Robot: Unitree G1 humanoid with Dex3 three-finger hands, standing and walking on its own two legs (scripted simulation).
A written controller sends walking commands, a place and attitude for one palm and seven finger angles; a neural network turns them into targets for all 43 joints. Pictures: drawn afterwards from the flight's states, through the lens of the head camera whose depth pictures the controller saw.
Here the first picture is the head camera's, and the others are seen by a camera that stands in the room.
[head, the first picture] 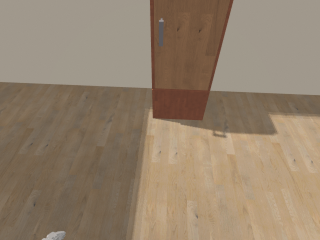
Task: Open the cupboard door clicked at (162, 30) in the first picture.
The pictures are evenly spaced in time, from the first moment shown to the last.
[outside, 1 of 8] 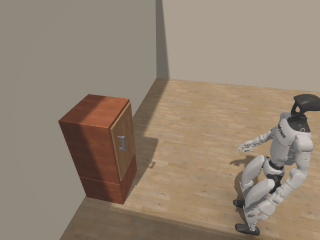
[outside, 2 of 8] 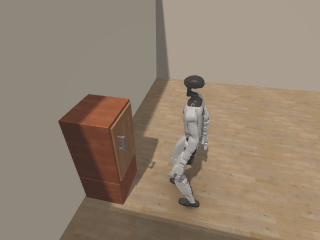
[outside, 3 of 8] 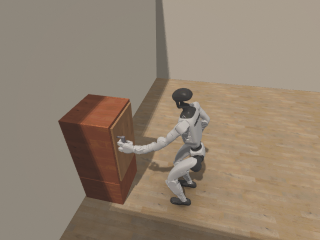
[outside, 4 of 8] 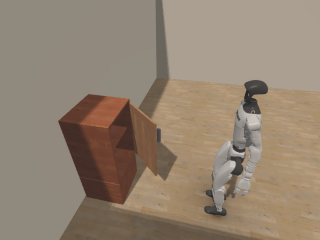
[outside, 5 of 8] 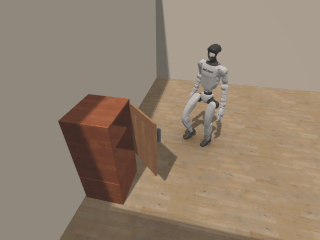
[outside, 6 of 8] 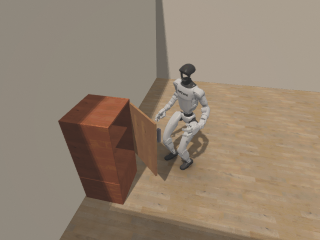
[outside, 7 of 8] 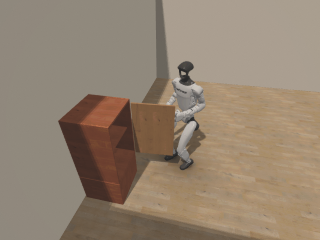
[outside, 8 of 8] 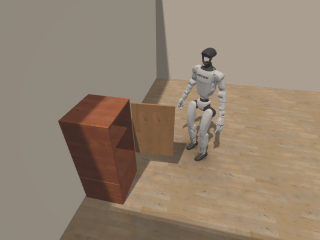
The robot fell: no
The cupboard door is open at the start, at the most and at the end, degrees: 0 95 94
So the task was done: yes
